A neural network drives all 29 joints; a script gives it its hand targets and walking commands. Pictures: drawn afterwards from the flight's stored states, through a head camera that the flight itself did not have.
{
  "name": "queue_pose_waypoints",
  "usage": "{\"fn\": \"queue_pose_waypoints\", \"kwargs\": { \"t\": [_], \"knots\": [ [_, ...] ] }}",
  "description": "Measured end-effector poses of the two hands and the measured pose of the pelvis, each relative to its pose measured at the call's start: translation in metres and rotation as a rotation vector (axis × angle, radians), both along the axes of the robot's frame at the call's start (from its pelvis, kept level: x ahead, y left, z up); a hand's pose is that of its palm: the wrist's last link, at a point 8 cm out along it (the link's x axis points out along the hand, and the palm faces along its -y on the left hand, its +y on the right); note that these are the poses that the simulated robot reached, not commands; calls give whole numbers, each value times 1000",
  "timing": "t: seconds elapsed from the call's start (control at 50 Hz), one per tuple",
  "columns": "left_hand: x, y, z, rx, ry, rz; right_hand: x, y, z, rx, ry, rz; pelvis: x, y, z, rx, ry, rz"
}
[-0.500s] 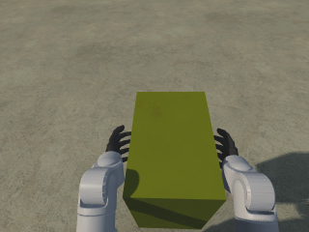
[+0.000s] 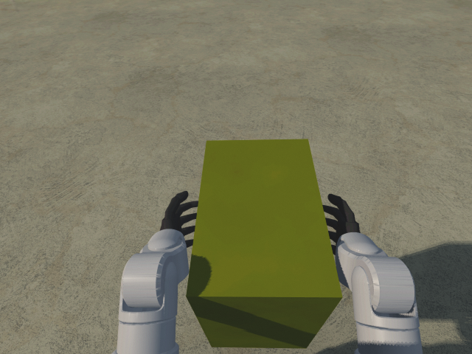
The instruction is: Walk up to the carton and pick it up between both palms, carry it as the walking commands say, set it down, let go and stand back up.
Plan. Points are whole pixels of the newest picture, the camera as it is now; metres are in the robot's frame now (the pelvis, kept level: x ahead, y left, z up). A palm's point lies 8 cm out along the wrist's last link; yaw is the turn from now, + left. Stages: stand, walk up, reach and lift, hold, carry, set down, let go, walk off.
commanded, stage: carry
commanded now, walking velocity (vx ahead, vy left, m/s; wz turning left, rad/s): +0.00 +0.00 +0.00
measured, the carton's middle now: (257, 247) +0.29 +0.01 +0.03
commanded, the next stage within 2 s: none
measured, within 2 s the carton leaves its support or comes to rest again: neither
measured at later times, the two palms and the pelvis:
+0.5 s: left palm (186, 232) +0.28 +0.12 +0.09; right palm (353, 236) +0.28 -0.14 +0.09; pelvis +0.01 -0.01 +0.00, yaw +0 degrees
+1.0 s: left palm (196, 211) +0.32 +0.11 +0.09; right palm (352, 214) +0.32 -0.15 +0.09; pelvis +0.05 -0.02 +0.00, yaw +0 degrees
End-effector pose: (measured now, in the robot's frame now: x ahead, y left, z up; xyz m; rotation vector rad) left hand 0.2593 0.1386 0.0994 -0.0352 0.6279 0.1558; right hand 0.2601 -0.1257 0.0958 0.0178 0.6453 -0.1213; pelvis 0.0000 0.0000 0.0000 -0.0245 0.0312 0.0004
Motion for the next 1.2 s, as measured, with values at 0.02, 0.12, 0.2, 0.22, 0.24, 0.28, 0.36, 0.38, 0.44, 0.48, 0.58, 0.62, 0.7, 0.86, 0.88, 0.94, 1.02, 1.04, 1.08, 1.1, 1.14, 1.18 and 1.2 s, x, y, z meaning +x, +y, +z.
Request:
{"fn": "queue_pose_waypoints", "kwargs": {
  "t": [0.02,0.12,0.2,0.22,0.24,0.28,0.36,0.38,0.44,0.48,0.58,0.62,0.7,0.86,0.88,0.94,1.02,1.04,1.08,1.1,1.14,1.18,1.2],
  "knots": [
    [0,-1,0,0,0,0,0,-1,0,0,0,0,-1,-1,0,0,-1,1],
    [-1,-4,-1,2,1,-2,-2,-4,-1,0,1,-1,-2,-4,-1,1,-5,2],
    [-1,-6,-3,2,4,-2,-1,-6,-3,-1,4,-1,-2,-6,-2,1,-8,2],
    [-1,-7,-4,1,4,-2,-1,-7,-3,-1,4,-1,-2,-7,-2,2,-9,2],
    [0,-7,-4,1,5,-2,0,-7,-4,-2,5,-1,-1,-7,-2,2,-9,2],
    [1,-8,-5,1,6,-2,1,-8,-4,-3,6,-1,-1,-8,-3,2,-10,1],
    [5,-11,-7,0,9,-2,5,-11,-6,-5,9,-1,2,-11,-3,4,-10,0],
    [7,-11,-8,0,10,-3,7,-11,-6,-6,10,-2,3,-11,-3,5,-9,0],
    [11,-13,-9,0,13,-4,11,-14,-7,-8,13,-3,7,-13,-3,6,-8,-1],
    [14,-15,-9,-1,13,-5,14,-15,-7,-9,13,-4,9,-14,-3,6,-7,-2],
    [24,-19,-9,-3,11,-8,23,-19,-7,-12,11,-7,16,-17,-2,8,-4,-4],
    [28,-21,-9,-2,11,-10,26,-21,-7,-13,11,-9,19,-19,-2,9,-3,-4],
    [36,-23,-10,-1,10,-14,34,-23,-8,-15,10,-11,25,-21,-1,12,-2,-5],
    [51,-26,-11,3,10,-17,48,-26,-9,-18,10,-12,37,-23,-1,18,1,-5],
    [53,-26,-11,3,10,-17,50,-26,-9,-19,10,-11,38,-23,-1,19,2,-5],
    [58,-27,-12,4,10,-17,55,-27,-9,-20,10,-10,42,-23,-1,21,3,-5],
    [63,-26,-13,6,11,-17,61,-26,-10,-21,11,-9,47,-23,-1,23,5,-5],
    [65,-26,-14,6,12,-17,62,-26,-11,-22,12,-8,48,-23,-1,23,5,-5],
    [67,-26,-15,7,14,-17,65,-26,-12,-23,14,-8,50,-23,-1,24,6,-5],
    [69,-26,-15,8,15,-17,66,-26,-13,-24,15,-7,50,-23,-1,24,6,-5],
    [71,-26,-17,9,19,-18,69,-26,-14,-26,18,-7,52,-22,-1,25,6,-5],
    [74,-26,-19,10,22,-19,72,-25,-16,-28,22,-6,53,-22,-1,25,7,-5],
    [76,-25,-20,10,24,-19,73,-25,-17,-29,23,-6,54,-22,-1,26,7,-5]
  ]
}}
